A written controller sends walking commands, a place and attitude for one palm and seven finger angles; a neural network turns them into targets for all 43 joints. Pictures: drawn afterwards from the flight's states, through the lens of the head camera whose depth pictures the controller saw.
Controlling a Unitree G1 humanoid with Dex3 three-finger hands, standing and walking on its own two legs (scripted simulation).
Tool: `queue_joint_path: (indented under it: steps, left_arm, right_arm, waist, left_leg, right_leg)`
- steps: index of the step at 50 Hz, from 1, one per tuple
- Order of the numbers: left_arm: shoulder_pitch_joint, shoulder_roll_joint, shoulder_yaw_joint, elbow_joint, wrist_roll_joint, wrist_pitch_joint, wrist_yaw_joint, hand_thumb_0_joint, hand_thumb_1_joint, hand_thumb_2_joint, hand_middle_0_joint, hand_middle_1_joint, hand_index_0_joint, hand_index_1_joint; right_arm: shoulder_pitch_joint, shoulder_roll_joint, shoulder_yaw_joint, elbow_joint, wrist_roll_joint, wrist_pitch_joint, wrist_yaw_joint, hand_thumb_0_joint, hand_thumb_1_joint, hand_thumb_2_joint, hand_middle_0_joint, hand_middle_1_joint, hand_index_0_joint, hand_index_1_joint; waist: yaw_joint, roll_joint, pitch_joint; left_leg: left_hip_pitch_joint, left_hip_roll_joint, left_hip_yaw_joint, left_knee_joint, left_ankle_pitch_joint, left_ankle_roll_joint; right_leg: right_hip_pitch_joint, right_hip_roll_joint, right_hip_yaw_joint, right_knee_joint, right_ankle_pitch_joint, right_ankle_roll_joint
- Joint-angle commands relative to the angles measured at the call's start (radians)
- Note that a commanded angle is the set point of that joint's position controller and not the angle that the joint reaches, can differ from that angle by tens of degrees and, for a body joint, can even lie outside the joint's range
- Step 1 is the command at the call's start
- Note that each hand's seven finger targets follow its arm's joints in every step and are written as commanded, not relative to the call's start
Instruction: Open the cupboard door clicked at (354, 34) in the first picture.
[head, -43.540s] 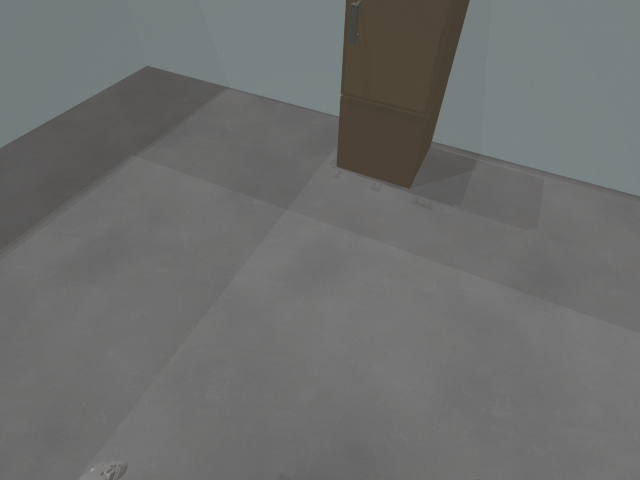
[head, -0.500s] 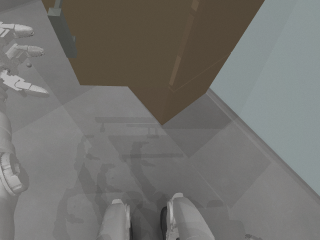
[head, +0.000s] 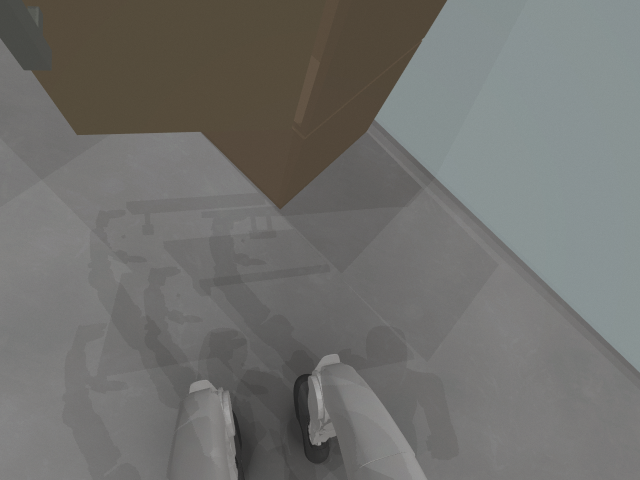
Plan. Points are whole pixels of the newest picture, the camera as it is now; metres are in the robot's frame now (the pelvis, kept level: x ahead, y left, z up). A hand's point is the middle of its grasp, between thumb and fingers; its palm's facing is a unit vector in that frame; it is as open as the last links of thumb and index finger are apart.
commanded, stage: move the hooked fingers beside the handle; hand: left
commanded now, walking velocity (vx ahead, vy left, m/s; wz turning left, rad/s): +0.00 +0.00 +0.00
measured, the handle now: out of the picture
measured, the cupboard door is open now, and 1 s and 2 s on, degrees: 53 53 52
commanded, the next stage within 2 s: slide the fingers in behind the handle in 0.70 s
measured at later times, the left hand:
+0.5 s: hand out of the picture +0.57 +0.28 +0.08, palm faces +0.02 -1.00 -0.01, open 14.0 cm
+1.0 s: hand out of the picture +0.56 +0.27 +0.08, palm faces +0.01 -1.00 -0.01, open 14.0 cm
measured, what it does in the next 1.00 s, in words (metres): stands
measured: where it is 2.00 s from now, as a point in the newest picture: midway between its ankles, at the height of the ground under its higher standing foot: (272, 450)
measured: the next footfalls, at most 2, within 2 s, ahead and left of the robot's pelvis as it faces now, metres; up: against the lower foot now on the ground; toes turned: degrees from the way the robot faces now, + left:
none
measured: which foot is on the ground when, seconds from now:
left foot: down 0.00-1.00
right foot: down 0.00-1.00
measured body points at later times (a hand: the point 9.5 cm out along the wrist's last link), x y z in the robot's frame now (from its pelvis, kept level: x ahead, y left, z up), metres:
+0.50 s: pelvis +0.02 +0.00 +0.02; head +0.22 +0.06 +0.42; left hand +0.56 +0.33 +0.08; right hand +0.01 -0.26 -0.07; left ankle +0.01 +0.08 -0.61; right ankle +0.05 -0.13 -0.61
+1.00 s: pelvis +0.01 +0.00 +0.01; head +0.21 +0.05 +0.41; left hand +0.55 +0.32 +0.08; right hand +0.00 -0.26 -0.08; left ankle +0.01 +0.08 -0.61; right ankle +0.05 -0.13 -0.61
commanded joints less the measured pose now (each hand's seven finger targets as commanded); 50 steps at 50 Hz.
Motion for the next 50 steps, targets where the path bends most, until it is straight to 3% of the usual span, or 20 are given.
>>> queue_joint_path:
  steps: [1,4,5,6,7,9,13,16,18,22,26,29,31,35,37,38,42,44,46,50]
  left_arm:
    - [-0.333,0.303,0.044,-0.229,-0.026,-0.045,-0.009,0.0,-0.5,0.3,-0.3,-1.2,-0.3,-1.2]
    - [-0.331,0.31,0.069,-0.327,-0.037,-0.051,-0.006,0.0,-0.5,0.3,-0.3,-1.2,-0.3,-1.2]
    - [-0.307,0.269,0.052,-0.341,-0.043,-0.049,-0.007,0.0,-0.5,0.3,-0.3,-1.2,-0.3,-1.2]
    - [-0.299,0.277,0.074,-0.356,-0.053,-0.051,-0.004,0.0,-0.5,0.3,-0.3,-1.2,-0.3,-1.2]
    - [-0.268,0.294,0.093,-0.349,-0.054,-0.048,-0.002,0.0,-0.5,0.3,-0.3,-1.2,-0.3,-1.2]
    - [-0.286,0.233,0.052,-0.358,-0.061,-0.048,0.001,0.0,-0.5,0.3,-0.3,-1.2,-0.3,-1.2]
    - [-0.28,0.2,0.041,-0.388,-0.065,-0.062,0.019,0.0,-0.5,0.3,-0.3,-1.2,-0.3,-1.2]
    - [-0.258,0.165,0.019,-0.32,-0.065,-0.06,0.025,0.0,-0.5,0.3,-0.3,-1.2,-0.3,-1.2]
    - [-0.248,0.131,-0.002,-0.3,-0.064,-0.066,0.028,0.0,-0.5,0.3,-0.3,-1.2,-0.3,-1.2]
    - [-0.218,0.158,0.014,-0.25,-0.065,-0.077,0.03,0.0,-0.5,0.3,-0.3,-1.2,-0.3,-1.2]
    - [-0.214,0.235,0.057,-0.266,-0.059,-0.101,0.026,0.0,-0.5,0.3,-0.3,-1.2,-0.3,-1.2]
    - [-0.239,0.233,0.051,-0.289,-0.066,-0.114,0.017,0.0,-0.5,0.3,-0.3,-1.2,-0.3,-1.2]
    - [-0.239,0.248,0.058,-0.278,-0.068,-0.109,0.007,0.0,-0.5,0.3,-0.3,-1.2,-0.3,-1.2]
    - [-0.292,0.21,0.031,-0.331,-0.079,-0.108,-0.006,0.0,-0.5,0.3,-0.3,-1.2,-0.3,-1.2]
    - [-0.274,0.195,0.029,-0.318,-0.083,-0.097,-0.009,0.0,-0.5,0.3,-0.3,-1.2,-0.3,-1.2]
    - [-0.281,0.184,0.021,-0.322,-0.087,-0.096,-0.012,0.0,-0.5,0.3,-0.3,-1.2,-0.3,-1.2]
    - [-0.301,0.157,-0.013,-0.292,-0.073,-0.07,0.004,0.0,-0.5,0.3,-0.3,-1.2,-0.3,-1.2]
    - [-0.309,0.158,-0.007,-0.33,-0.072,-0.082,0.016,0.0,-0.5,0.3,-0.3,-1.2,-0.3,-1.2]
    - [-0.297,0.121,-0.024,-0.322,-0.072,-0.084,0.029,0.0,-0.5,0.3,-0.3,-1.2,-0.3,-1.2]
    - [-0.293,0.121,-0.014,-0.295,-0.07,-0.085,0.055,0.0,-0.5,0.3,-0.3,-1.2,-0.3,-1.2]
  right_arm:
    - [0.256,-0.224,-0.081,-0.01,-0.011,0.011,-0.007,0.0,-0.9,-0.9,0.2,0.3,0.2,0.3]
    - [0.266,-0.224,-0.092,-0.014,-0.012,0.018,0.003,0.0,-0.9,-0.9,0.2,0.3,0.2,0.3]
    - [0.269,-0.22,-0.099,-0.014,-0.011,0.019,0.008,0.0,-0.9,-0.9,0.2,0.3,0.2,0.3]
    - [0.27,-0.22,-0.102,-0.008,-0.012,0.019,0.011,0.0,-0.9,-0.9,0.2,0.3,0.2,0.3]
    - [0.273,-0.22,-0.103,-0.008,-0.011,0.022,0.011,0.0,-0.9,-0.9,0.2,0.3,0.2,0.3]
    - [0.267,-0.215,-0.104,-0.002,-0.009,0.022,0.016,0.0,-0.9,-0.9,0.2,0.3,0.2,0.3]
    - [0.274,-0.209,-0.11,0.008,-0.012,0.02,0.018,0.0,-0.9,-0.9,0.2,0.3,0.2,0.3]
    - [0.271,-0.207,-0.108,0.015,-0.012,0.021,0.017,0.0,-0.9,-0.9,0.2,0.3,0.2,0.3]
    - [0.268,-0.202,-0.108,0.011,-0.011,0.021,0.017,0.0,-0.9,-0.9,0.2,0.3,0.2,0.3]
    - [0.252,-0.203,-0.103,-0.001,-0.01,0.025,0.014,0.0,-0.9,-0.9,0.2,0.3,0.2,0.3]
    - [0.234,-0.205,-0.1,-0.021,-0.009,0.023,0.009,0.0,-0.9,-0.9,0.2,0.3,0.2,0.3]
    - [0.226,-0.204,-0.101,-0.019,-0.005,0.023,0.009,0.0,-0.9,-0.9,0.2,0.3,0.2,0.3]
    - [0.223,-0.209,-0.1,-0.018,-0.003,0.024,0.007,0.0,-0.9,-0.9,0.2,0.3,0.2,0.3]
    - [0.232,-0.211,-0.104,-0.001,-0.004,0.022,0.007,0.0,-0.9,-0.9,0.2,0.3,0.2,0.3]
    - [0.235,-0.211,-0.107,0.007,-0.005,0.022,0.007,0.0,-0.9,-0.9,0.2,0.3,0.2,0.3]
    - [0.236,-0.209,-0.105,0.006,-0.003,0.021,0.008,0.0,-0.9,-0.9,0.2,0.3,0.2,0.3]
    - [0.228,-0.205,-0.098,0.008,-0.003,0.019,0.007,0.0,-0.9,-0.9,0.2,0.3,0.2,0.3]
    - [0.229,-0.204,-0.1,0.007,-0.004,0.016,0.009,0.0,-0.9,-0.9,0.2,0.3,0.2,0.3]
    - [0.233,-0.2,-0.103,0.012,-0.006,0.014,0.012,0.0,-0.9,-0.9,0.2,0.3,0.2,0.3]
    - [0.232,-0.2,-0.099,0.006,-0.007,0.011,0.016,0.0,-0.9,-0.9,0.2,0.3,0.2,0.3]
  waist:
    - [0.016,0.31,-0.64]
    - [0.035,0.349,-0.694]
    - [0.035,0.368,-0.705]
    - [0.038,0.345,-0.706]
    - [0.043,0.322,-0.691]
    - [0.031,0.337,-0.658]
    - [0.032,0.356,-0.644]
    - [0.02,0.286,-0.576]
    - [0.019,0.297,-0.563]
    - [0.02,0.225,-0.534]
    - [0.041,0.236,-0.571]
    - [0.038,0.274,-0.595]
    - [0.033,0.245,-0.589]
    - [0.029,0.32,-0.663]
    - [0.023,0.285,-0.658]
    - [0.025,0.301,-0.656]
    - [0.012,0.269,-0.593]
    - [0.024,0.316,-0.628]
    - [0.02,0.297,-0.619]
    - [0.023,0.267,-0.585]
  left_leg:
    - [0.599,0.011,-0.108,-0.139,0.656,-0.034]
    - [0.686,0.019,-0.121,-0.151,0.74,-0.048]
    - [0.728,0.02,-0.125,-0.157,0.777,-0.055]
    - [0.728,0.022,-0.122,-0.156,0.779,-0.052]
    - [0.718,0.022,-0.12,-0.163,0.783,-0.05]
    - [0.733,0.023,-0.123,-0.169,0.778,-0.052]
    - [0.787,0.025,-0.129,-0.186,0.814,-0.06]
    - [0.723,0.02,-0.117,-0.194,0.755,-0.05]
    - [0.721,0.016,-0.109,-0.193,0.753,-0.044]
    - [0.61,0.005,-0.078,-0.184,0.665,-0.026]
    - [0.55,-0.004,-0.062,-0.169,0.64,-0.02]
    - [0.581,0.001,-0.066,-0.16,0.657,-0.024]
    - [0.564,0.0,-0.067,-0.157,0.633,-0.02]
    - [0.672,0.008,-0.094,-0.147,0.715,-0.036]
    - [0.671,0.009,-0.096,-0.147,0.712,-0.033]
    - [0.673,0.007,-0.097,-0.147,0.719,-0.033]
    - [0.609,0.004,-0.088,-0.159,0.607,-0.023]
    - [0.658,0.006,-0.093,-0.165,0.635,-0.032]
    - [0.675,0.008,-0.104,-0.171,0.648,-0.038]
    - [0.616,0.002,-0.09,-0.18,0.576,-0.028]
  right_leg:
    - [0.242,0.03,0.035,-0.081,0.297,-0.021]
    - [0.242,0.031,0.032,-0.089,0.313,-0.022]
    - [0.228,0.032,0.029,-0.097,0.318,-0.022]
    - [0.244,0.034,0.03,-0.103,0.329,-0.021]
    - [0.261,0.035,0.03,-0.108,0.337,-0.02]
    - [0.229,0.036,0.03,-0.117,0.32,-0.02]
    - [0.223,0.037,0.027,-0.135,0.32,-0.024]
    - [0.248,0.038,0.028,-0.146,0.315,-0.02]
    - [0.243,0.038,0.032,-0.148,0.324,-0.023]
    - [0.315,0.039,0.045,-0.143,0.348,-0.021]
    - [0.381,0.035,0.059,-0.121,0.386,-0.023]
    - [0.357,0.034,0.057,-0.112,0.384,-0.023]
    - [0.363,0.034,0.058,-0.113,0.373,-0.02]
    - [0.296,0.033,0.048,-0.105,0.358,-0.021]
    - [0.296,0.033,0.047,-0.112,0.359,-0.019]
    - [0.289,0.034,0.048,-0.11,0.359,-0.023]
    - [0.287,0.033,0.047,-0.123,0.312,-0.019]
    - [0.274,0.032,0.046,-0.121,0.308,-0.024]
    - [0.259,0.034,0.039,-0.124,0.298,-0.024]
    - [0.286,0.034,0.046,-0.13,0.282,-0.023]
